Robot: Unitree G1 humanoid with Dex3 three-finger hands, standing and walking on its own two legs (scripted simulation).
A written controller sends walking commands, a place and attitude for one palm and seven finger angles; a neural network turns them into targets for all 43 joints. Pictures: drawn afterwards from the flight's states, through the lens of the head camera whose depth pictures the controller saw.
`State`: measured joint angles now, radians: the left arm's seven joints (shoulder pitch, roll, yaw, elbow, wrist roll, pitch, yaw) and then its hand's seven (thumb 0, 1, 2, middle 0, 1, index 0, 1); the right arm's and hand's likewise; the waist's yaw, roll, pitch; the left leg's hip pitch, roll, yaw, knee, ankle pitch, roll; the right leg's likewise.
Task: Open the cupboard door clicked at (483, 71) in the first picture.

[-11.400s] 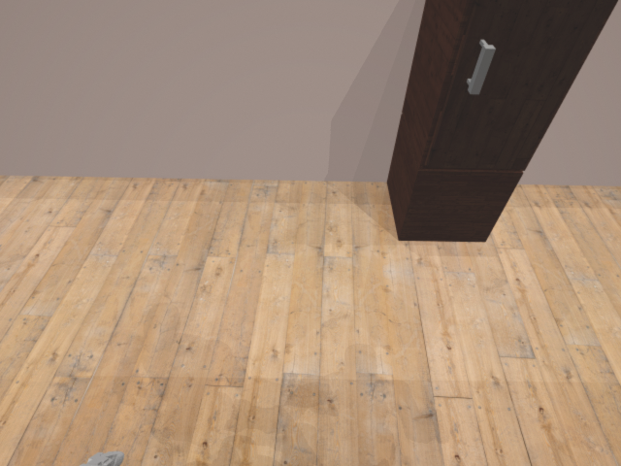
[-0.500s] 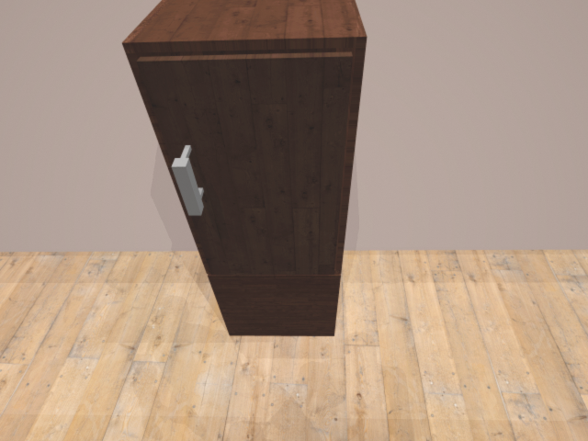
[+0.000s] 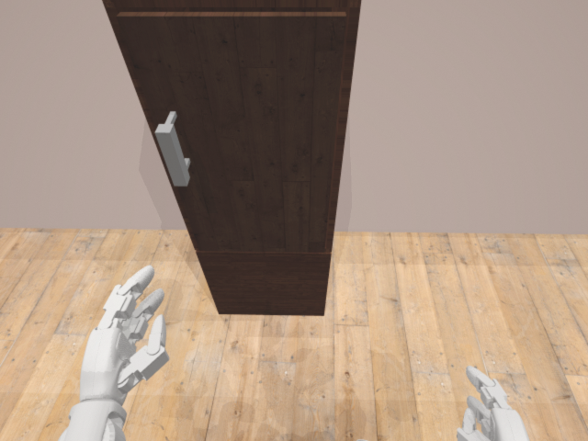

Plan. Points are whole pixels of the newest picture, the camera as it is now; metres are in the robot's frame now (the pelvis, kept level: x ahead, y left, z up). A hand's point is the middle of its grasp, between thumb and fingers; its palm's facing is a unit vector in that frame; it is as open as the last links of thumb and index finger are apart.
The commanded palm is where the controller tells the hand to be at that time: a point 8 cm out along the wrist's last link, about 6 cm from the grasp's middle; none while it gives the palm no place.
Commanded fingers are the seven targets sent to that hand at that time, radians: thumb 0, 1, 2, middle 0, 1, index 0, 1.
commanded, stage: raise the hand with hooked fingers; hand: left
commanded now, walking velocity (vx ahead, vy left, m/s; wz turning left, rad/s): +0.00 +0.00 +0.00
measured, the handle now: (176, 149) +0.60 +0.25 +0.06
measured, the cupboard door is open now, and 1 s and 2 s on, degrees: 0 0 0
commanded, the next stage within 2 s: move the hooked fingers beside the handle in 1.84 s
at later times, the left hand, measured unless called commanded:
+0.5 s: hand (121, 367) +0.22 +0.24 +0.00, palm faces -0.03 -1.00 -0.04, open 10.6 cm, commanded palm +0.18 +0.29 +0.02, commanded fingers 0.00 -0.01 0.51 -0.27 -0.88 -0.27 -0.88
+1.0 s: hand (88, 324) +0.25 +0.28 +0.05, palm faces +0.05 -1.00 -0.06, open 13.5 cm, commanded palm +0.23 +0.33 +0.06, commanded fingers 0.00 -0.50 0.30 -0.30 -1.20 -0.30 -1.20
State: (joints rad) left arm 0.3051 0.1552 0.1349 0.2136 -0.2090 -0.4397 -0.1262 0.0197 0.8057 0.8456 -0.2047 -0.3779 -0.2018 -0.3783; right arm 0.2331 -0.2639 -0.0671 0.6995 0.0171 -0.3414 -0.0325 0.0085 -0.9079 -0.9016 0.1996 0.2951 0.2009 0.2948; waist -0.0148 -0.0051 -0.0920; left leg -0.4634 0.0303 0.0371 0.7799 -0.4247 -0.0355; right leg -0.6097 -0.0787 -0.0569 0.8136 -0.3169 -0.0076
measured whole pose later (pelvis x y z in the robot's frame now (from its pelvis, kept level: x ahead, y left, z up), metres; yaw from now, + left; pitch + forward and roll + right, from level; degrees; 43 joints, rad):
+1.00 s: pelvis +0.00 +0.03 -0.02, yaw +1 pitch +9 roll -2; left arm 0.15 0.35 0.34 0.17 -0.32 -0.27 -0.39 0.00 -0.37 0.36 -0.29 -1.11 -0.29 -1.11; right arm 0.26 -0.28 0.03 0.52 0.04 -0.26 -0.06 0.01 -0.90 -0.90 0.20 0.30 0.20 0.30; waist 0.00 0.01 -0.08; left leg -0.61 0.04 -0.02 0.98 -0.52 -0.01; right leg -0.68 -0.07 -0.09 0.89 -0.36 0.02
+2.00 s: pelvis +0.00 +0.02 +0.00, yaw +1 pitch +6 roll -1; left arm -0.09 0.41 0.45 0.47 -0.34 -0.27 -0.52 -0.01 -0.50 0.30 -0.30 -1.20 -0.30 -1.20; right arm 0.28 -0.28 0.06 0.55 0.04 -0.20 -0.08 0.01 -0.90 -0.90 0.20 0.30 0.21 0.30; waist 0.00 0.02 -0.05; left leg -0.50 0.04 0.01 0.85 -0.46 -0.02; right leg -0.60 -0.06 -0.07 0.79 -0.30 0.01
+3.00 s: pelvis -0.01 +0.02 -0.02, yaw -1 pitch +18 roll -1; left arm -0.84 0.73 0.55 1.20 -0.14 -0.34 -0.55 -0.01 -0.50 0.30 -0.30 -1.20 -0.30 -1.20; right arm 0.37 -0.31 0.05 0.59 0.02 0.00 -0.06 0.00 -0.90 -0.90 0.20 0.30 0.20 0.30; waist -0.14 -0.01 -0.05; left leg -0.80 0.07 0.01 0.98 -0.48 -0.02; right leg -0.89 -0.04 -0.06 0.88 -0.29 0.01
